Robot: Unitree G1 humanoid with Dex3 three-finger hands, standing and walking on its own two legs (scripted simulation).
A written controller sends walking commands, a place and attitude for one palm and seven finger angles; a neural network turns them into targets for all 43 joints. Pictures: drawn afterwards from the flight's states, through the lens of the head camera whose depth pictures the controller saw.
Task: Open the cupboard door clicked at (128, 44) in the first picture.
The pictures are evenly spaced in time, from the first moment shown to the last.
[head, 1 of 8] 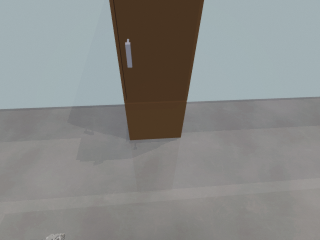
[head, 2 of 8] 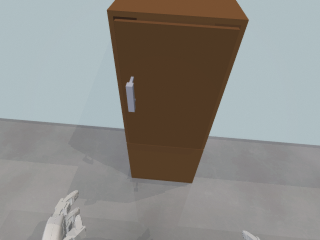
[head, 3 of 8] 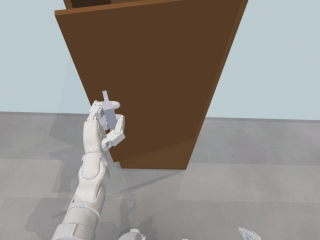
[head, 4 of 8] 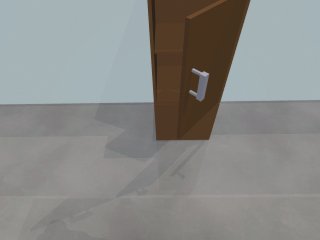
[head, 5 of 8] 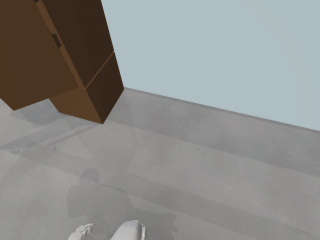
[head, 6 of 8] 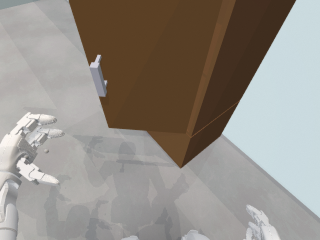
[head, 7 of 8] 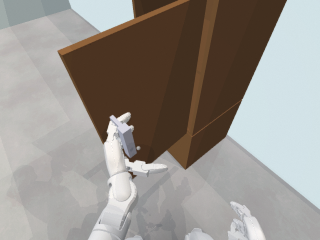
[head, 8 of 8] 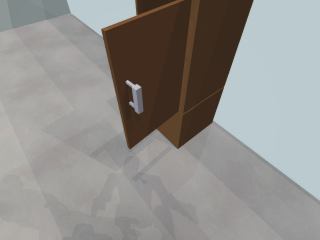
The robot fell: no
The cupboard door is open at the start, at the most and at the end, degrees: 0 95 95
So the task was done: yes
